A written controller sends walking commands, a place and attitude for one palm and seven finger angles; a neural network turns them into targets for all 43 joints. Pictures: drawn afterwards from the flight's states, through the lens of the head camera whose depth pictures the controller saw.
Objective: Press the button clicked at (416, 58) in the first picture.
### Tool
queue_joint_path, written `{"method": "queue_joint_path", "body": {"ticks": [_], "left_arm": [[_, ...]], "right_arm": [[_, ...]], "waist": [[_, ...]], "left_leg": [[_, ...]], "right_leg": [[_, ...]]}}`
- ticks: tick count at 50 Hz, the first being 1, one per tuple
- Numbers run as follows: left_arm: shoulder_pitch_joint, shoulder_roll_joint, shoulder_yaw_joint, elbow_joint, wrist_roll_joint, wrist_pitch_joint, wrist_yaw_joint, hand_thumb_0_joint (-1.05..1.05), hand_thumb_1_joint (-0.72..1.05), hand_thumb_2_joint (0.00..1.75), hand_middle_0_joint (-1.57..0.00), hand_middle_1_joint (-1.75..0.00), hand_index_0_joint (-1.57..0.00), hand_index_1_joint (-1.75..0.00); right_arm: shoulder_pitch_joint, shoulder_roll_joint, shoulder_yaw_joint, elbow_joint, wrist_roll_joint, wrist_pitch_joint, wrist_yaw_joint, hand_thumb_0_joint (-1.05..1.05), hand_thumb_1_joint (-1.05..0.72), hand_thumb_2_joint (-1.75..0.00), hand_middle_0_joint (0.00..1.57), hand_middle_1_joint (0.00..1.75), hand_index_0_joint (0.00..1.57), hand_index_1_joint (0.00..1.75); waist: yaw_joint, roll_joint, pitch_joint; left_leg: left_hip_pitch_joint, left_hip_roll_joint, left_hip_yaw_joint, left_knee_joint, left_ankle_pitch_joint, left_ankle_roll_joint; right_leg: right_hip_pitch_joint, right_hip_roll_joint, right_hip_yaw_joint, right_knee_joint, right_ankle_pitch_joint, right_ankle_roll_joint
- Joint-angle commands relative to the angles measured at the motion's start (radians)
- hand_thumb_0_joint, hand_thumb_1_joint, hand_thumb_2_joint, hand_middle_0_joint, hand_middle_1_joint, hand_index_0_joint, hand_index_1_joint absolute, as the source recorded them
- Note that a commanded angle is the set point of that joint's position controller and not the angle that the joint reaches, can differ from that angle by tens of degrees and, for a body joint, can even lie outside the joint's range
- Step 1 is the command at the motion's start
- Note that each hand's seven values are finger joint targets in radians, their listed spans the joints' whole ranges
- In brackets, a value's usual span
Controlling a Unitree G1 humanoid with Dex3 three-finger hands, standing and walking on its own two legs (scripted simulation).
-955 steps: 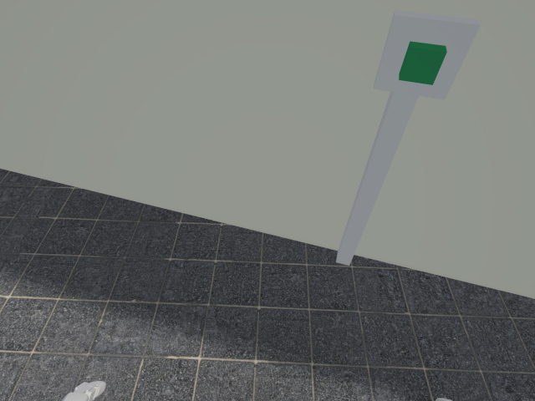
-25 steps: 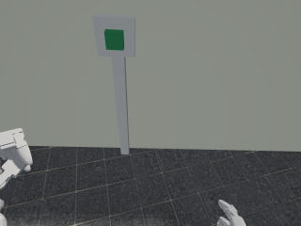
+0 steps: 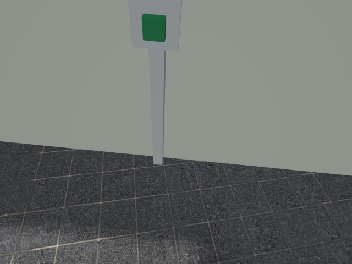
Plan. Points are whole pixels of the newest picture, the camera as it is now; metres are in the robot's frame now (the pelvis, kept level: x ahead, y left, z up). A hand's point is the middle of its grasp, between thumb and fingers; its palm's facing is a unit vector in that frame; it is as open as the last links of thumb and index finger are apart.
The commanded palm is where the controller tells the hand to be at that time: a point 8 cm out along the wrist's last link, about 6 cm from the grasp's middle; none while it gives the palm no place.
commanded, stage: let the arm hang, fingers relaxed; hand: left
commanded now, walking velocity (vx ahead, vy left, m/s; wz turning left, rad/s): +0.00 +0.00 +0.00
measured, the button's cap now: (154, 27) +0.76 +0.12 +0.16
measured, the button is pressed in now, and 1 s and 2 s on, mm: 0 0 0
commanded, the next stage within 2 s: stand and wait in 0.76 s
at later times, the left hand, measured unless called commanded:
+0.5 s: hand out of the picture -0.01 +0.18 -0.17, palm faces +0.01 -0.99 -0.17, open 7.2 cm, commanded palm none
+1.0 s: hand out of the picture -0.02 +0.18 -0.17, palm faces +0.00 -0.98 -0.19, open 7.4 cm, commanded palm none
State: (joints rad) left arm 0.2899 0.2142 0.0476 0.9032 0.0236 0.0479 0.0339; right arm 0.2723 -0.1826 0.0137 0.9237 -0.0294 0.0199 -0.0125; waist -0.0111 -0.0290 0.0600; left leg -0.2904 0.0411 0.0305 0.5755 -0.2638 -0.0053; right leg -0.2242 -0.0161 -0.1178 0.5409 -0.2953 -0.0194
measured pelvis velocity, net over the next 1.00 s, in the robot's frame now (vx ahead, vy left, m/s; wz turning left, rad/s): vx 0.00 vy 0.01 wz -0.04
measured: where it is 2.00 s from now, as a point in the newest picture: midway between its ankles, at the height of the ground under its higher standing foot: outside the picture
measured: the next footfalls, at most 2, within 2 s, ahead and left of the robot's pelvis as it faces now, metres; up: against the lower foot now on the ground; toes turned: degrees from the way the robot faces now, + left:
none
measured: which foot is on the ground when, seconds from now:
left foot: down 0.00-1.00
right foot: down 0.00-1.00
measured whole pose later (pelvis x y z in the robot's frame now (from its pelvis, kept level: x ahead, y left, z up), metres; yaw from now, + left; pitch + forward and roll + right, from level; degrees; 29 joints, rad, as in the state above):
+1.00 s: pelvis +0.00 +0.01 +0.01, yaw -2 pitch -2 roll +0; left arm 0.29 0.12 0.03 1.16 0.01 0.00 0.04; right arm 0.32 -0.11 -0.01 1.13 -0.02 0.01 -0.03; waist -0.02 0.01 0.07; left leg -0.21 0.02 0.08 0.43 -0.19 0.01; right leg -0.18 -0.03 -0.07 0.44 -0.23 0.00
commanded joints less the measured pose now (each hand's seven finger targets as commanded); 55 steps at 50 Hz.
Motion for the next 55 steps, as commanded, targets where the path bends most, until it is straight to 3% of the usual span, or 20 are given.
{"method": "queue_joint_path", "body": {"ticks": [1,5,13,26,31,38,45,55], "left_arm": [[0.025,0.094,-0.005,0.045,-0.015,-0.054,-0.015,0.00,0.90,0.90,-0.64,-0.78,-0.64,-0.78],[0.048,0.076,-0.021,0.137,-0.014,-0.056,-0.011,0.00,0.90,0.90,-0.49,-0.62,-0.49,-0.62],[0.086,0.036,-0.030,0.234,-0.014,-0.055,0.000,0.00,0.90,0.90,-0.20,-0.30,-0.20,-0.30],[0.089,-0.006,-0.018,0.242,-0.009,-0.050,0.008,0.00,0.90,0.90,-0.20,-0.30,-0.20,-0.30],[0.086,-0.009,-0.012,0.234,-0.009,-0.052,0.008,0.00,0.90,0.90,-0.20,-0.30,-0.20,-0.30],[0.079,-0.007,-0.010,0.227,-0.010,-0.055,0.008,0.00,0.90,0.90,-0.20,-0.30,-0.20,-0.30],[0.076,0.006,-0.009,0.230,-0.011,-0.060,0.009,0.00,0.90,0.90,-0.20,-0.30,-0.20,-0.30],[0.057,0.023,-0.008,0.233,-0.011,-0.065,0.008,0.00,0.90,0.90,-0.20,-0.30,-0.20,-0.30]], "right_arm": [[0.021,-0.096,-0.032,0.006,0.008,-0.017,-0.017,0.00,-0.90,-0.90,0.20,0.30,0.20,0.30],[0.049,-0.091,-0.035,0.069,0.014,-0.014,-0.020,0.00,-0.90,-0.90,0.20,0.30,0.20,0.30],[0.095,-0.053,-0.032,0.156,0.014,-0.014,-0.023,0.00,-0.90,-0.90,0.20,0.30,0.20,0.30],[0.126,-0.009,-0.040,0.186,0.007,-0.015,-0.024,0.00,-0.90,-0.90,0.20,0.30,0.20,0.30],[0.136,-0.002,-0.044,0.185,0.007,-0.016,-0.025,0.00,-0.90,-0.90,0.20,0.30,0.20,0.30],[0.142,-0.005,-0.047,0.183,0.008,-0.018,-0.025,0.00,-0.90,-0.90,0.20,0.30,0.20,0.30],[0.133,-0.014,-0.048,0.185,0.012,-0.016,-0.024,0.00,-0.90,-0.90,0.20,0.30,0.20,0.30],[0.094,-0.040,-0.050,0.187,0.013,-0.019,-0.026,0.00,-0.90,-0.90,0.20,0.30,0.20,0.30]], "waist": [[0.004,0.116,-0.093],[0.002,0.060,-0.057],[0.001,0.023,0.018],[0.006,0.050,0.080],[0.007,0.053,0.063],[0.002,0.054,0.039],[-0.001,0.019,0.029],[-0.002,0.046,0.032]], "left_leg": [[0.076,0.066,-0.058,-0.157,0.163,0.033],[0.114,0.076,-0.061,-0.193,0.145,0.040],[0.100,0.074,-0.056,-0.246,0.073,0.043],[0.030,0.063,-0.060,-0.277,-0.032,0.042],[0.027,0.065,-0.061,-0.276,-0.039,0.043],[0.050,0.068,-0.058,-0.266,-0.013,0.043],[0.079,0.065,-0.043,-0.242,0.039,0.039],[0.107,0.071,-0.043,-0.242,0.080,0.035]], "right_leg": [[0.066,-0.102,0.123,-0.169,0.189,-0.034],[0.033,-0.095,0.113,-0.202,0.142,-0.028],[0.008,-0.094,0.108,-0.221,0.073,-0.022],[-0.015,-0.083,0.107,-0.205,0.025,-0.018],[-0.009,-0.083,0.108,-0.202,0.027,-0.019],[-0.010,-0.083,0.115,-0.199,0.046,-0.021],[-0.017,-0.087,0.122,-0.212,0.053,-0.023],[-0.015,-0.089,0.127,-0.226,0.078,-0.024]]}}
